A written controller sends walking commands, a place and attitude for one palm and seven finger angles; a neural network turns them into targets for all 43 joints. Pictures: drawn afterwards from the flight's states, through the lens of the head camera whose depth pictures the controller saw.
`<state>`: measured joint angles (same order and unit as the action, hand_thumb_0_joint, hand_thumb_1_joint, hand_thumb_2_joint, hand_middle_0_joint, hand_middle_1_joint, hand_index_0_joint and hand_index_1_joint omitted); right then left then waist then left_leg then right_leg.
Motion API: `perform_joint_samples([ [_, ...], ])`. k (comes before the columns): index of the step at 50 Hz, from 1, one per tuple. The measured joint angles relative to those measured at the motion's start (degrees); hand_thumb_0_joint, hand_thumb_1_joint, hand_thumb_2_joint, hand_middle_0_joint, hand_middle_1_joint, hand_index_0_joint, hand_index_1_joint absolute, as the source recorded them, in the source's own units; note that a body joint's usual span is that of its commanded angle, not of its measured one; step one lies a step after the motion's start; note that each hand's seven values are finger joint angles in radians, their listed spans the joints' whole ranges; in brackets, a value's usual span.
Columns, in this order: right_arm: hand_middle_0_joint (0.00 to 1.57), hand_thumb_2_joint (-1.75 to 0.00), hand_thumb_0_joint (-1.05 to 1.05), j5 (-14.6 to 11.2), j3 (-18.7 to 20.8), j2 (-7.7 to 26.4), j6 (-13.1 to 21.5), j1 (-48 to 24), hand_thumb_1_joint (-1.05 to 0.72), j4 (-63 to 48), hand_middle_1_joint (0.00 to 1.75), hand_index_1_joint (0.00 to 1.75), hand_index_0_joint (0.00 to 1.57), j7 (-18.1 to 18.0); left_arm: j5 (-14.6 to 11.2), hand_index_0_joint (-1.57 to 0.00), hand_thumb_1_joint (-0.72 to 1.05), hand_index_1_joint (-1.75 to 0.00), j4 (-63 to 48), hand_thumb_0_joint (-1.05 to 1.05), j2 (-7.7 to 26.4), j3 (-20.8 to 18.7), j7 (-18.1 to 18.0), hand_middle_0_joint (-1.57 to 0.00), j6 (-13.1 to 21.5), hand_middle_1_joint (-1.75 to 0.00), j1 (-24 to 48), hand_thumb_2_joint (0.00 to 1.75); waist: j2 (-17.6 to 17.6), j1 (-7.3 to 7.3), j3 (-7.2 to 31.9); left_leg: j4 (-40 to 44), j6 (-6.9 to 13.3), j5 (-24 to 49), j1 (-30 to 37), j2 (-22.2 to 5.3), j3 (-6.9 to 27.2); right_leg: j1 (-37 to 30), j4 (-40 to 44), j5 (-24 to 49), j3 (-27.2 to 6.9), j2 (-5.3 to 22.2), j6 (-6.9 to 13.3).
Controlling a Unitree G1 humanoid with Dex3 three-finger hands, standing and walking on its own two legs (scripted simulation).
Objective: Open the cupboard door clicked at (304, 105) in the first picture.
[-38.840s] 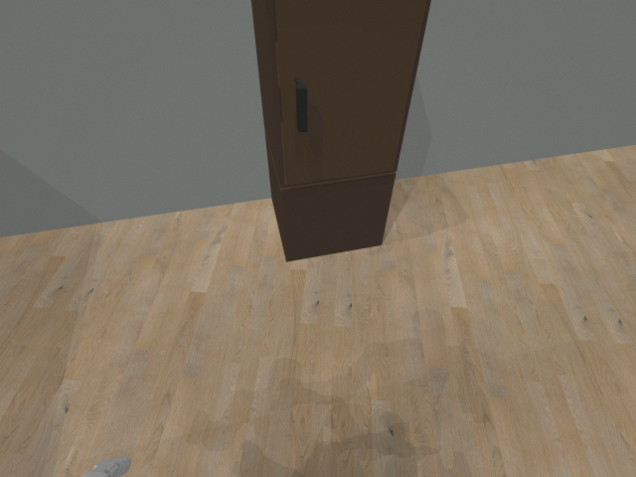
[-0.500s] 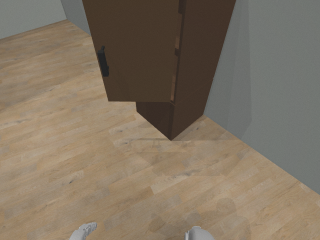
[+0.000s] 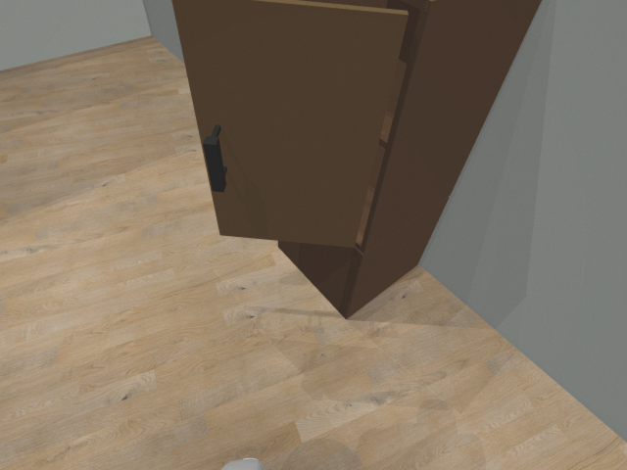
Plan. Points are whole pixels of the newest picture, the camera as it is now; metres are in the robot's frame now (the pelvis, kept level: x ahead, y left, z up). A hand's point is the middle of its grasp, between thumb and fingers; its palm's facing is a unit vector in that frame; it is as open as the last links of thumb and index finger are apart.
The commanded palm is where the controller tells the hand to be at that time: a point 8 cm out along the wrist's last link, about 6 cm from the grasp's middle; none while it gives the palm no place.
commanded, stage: come to a stop and stand still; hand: left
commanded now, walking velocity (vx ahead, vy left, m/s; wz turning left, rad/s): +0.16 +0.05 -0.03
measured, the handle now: (218, 158) +0.68 +0.27 -0.05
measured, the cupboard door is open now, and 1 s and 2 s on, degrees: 47 47 47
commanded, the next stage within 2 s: look again from close up in 1.44 s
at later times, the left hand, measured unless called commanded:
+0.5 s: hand (179, 455) +0.16 +0.21 -0.17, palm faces -0.04 -0.98 -0.22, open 7.4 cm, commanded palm none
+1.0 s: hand out of the picture +0.07 +0.19 -0.18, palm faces +0.04 -0.98 -0.21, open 7.3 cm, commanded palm none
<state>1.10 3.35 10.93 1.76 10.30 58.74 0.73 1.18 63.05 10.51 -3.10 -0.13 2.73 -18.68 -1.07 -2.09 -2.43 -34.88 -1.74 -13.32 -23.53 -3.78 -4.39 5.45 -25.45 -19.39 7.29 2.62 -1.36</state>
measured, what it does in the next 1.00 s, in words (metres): steps on the spot: left foot, then right foot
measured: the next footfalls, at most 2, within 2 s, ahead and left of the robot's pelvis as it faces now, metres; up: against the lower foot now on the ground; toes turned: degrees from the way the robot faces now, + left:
left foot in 0.02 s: +0.13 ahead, +0.11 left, +0.00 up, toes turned +6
right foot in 0.58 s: +0.06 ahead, -0.13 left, +0.00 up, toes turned -6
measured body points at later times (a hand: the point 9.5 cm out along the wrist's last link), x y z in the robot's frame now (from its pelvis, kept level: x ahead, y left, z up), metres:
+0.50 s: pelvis +0.06 +0.02 +0.01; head +0.11 +0.03 +0.45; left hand +0.16 +0.26 -0.15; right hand +0.07 -0.22 -0.14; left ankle +0.09 +0.11 -0.73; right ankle +0.03 -0.12 -0.69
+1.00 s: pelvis +0.04 +0.00 +0.00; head +0.06 +0.00 +0.45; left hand +0.07 +0.24 -0.16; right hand +0.08 -0.26 -0.15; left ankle +0.03 +0.11 -0.74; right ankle +0.02 -0.13 -0.73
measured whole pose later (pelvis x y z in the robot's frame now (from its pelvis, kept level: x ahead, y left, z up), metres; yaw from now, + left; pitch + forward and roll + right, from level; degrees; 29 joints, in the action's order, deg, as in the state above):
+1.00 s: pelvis +0.04 +0.00 +0.00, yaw -2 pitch +0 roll +0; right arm 0.7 3.0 11.5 -1.2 11.5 59.5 -0.5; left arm 0.7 60.2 11.2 -2.5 -1.2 -1.0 -12.9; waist -1.5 -1.6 -3.3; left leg -28.6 -0.1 -15.1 -12.0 0.0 -2.1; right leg 12.8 -31.9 -18.6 4.1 3.7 -1.0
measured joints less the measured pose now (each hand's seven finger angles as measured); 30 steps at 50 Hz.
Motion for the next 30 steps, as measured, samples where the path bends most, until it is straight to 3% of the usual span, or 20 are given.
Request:
perform_joint_samples([
  [1,0.2,-0.9,0.01,0.1,-0.1,0.3,0.4,-0.4,-0.93,-0.4,0.3,0.3,0.2,0.0,0.0,-0.2,0.92,-0.3,0.4,-0.01,-0.1,0.1,0.1,-0.2,-0.3,-0.3,-1.0,0.9,-0.1,-0.3,0.3,2.8,0.4,1.5,1.8,0.5,-0.5,0.0,-1.9,-1.7,-0.2,0.4,-0.6],
  [2,0.2,-0.9,0.01,0.2,-0.2,0.2,0.9,-1.0,-0.93,-0.6,0.3,0.3,0.2,-0.1,-0.1,-0.2,0.92,-0.3,0.8,-0.01,0.0,0.1,0.2,-0.2,-0.8,-0.3,-1.5,0.9,-1.0,-0.41,0.3,2.4,2.2,2.6,2.2,1.4,-1.2,0.8,-5.1,-3.6,-0.7,1.5,-0.4],
  [4,0.2,-0.9,0.0,0.5,-0.6,-0.2,1.6,-1.8,-0.92,-1.7,0.3,0.3,0.2,-0.4,-0.3,-0.2,0.92,-0.3,1.4,0.0,0.0,0.3,0.1,-0.2,-1.9,-0.3,-1.5,0.9,-1.8,-0.65,-0.2,0.0,4.6,0.4,2.6,2.0,-2.4,5.5,-18.2,-9.3,-2.4,1.8,1.0],
  [6,0.2,-0.9,0.0,0.6,-1.1,-0.7,1.8,-1.8,-0.92,-2.4,0.3,0.3,0.2,-1.0,-0.2,-0.2,0.91,-0.3,1.5,0.0,-0.2,0.6,0.1,-0.2,-2.6,-0.3,-0.6,0.9,-1.7,-0.48,-0.4,1.0,5.6,-0.8,4.1,2.3,-3.0,11.1,-30.7,-10.0,-3.3,1.3,1.9],
  [8,0.2,-0.9,0.0,0.4,-1.8,-1.5,1.8,-1.2,-0.92,-2.3,0.3,0.3,0.2,-1.6,-0.3,-0.2,0.91,-0.3,1.0,0.01,-0.3,0.7,0.0,-0.2,-2.7,-0.3,1.0,0.9,-1.6,-0.27,-0.8,4.2,5.5,0.1,6.2,2.8,-3.3,15.5,-36.1,-7.1,-3.5,1.2,1.7],
  [13,0.2,-0.9,-0.01,-0.4,-2.3,-2.3,0.7,-0.4,-0.95,-0.5,0.3,0.3,0.21,-3.5,-0.7,-0.2,0.91,-0.3,-1.9,0.01,-0.7,0.9,-0.7,-0.2,-3.4,-0.3,5.1,0.9,-1.5,0.13,-1.6,10.2,6.3,2.2,9.7,3.9,-3.9,19.6,-30.3,-1.9,-5.1,1.1,-0.2],
  [23,0.21,-0.9,0.0,0.2,-1.2,-2.0,-2.5,1.8,-0.92,1.3,0.3,0.3,0.21,-3.5,-0.3,-0.2,0.91,-0.3,-5.8,0.0,1.4,-0.3,-1.1,-0.2,-6.6,-0.3,10.6,0.9,0.4,2.66,-2.2,8.3,4.7,0.6,8.5,0.9,-3.8,17.9,-26.9,-5.8,-5.6,-1.0,-0.3],
  [26,0.21,-0.9,0.0,0.3,-0.7,-1.2,-2.8,2.6,-0.91,1.6,0.3,0.3,0.21,-3.2,-0.4,-0.2,0.91,-0.3,-6.6,0.0,1.3,-0.1,-1.1,-0.2,-6.2,-0.3,11.7,0.9,1.6,3.37,-2.5,7.4,3.8,0.5,7.5,0.0,-3.7,14.3,-19.7,-5.4,-5.0,-0.9,0.1],
  [29,0.2,-0.9,0.0,-0.2,-0.2,-0.6,-3.1,3.9,-0.91,1.9,0.3,0.3,0.21,-2.6,-0.4,-0.2,0.91,-0.3,-7.1,0.0,1.2,0.4,-1.2,-0.2,-5.0,-0.3,11.7,0.9,1.9,3.58,-2.1,5.2,2.5,-0.2,6.2,-0.2,-4.0,8.4,-7.1,3.6,-4.6,-0.5,0.6],
  [30,0.2,-0.9,0.0,-0.5,0.0,-0.5,-3.3,4.3,-0.91,2.1,0.3,0.3,0.21,-2.4,-0.3,-0.2,0.91,-0.3,-7.1,0.0,1.3,0.5,-1.3,-0.2,-4.3,-0.3,11.4,0.9,1.7,3.45,-1.7,3.7,1.9,-0.9,5.5,-0.2,-4.3,7.1,-4.5,2.0,-4.8,-0.3,0.7],
])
